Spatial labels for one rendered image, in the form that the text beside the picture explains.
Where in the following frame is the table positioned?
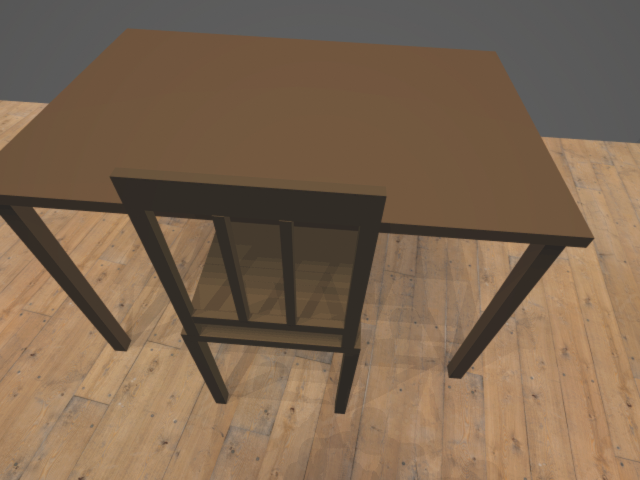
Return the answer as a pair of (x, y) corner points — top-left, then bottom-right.
(0, 28), (594, 379)

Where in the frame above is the chair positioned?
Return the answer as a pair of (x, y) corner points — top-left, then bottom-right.
(109, 167), (387, 414)

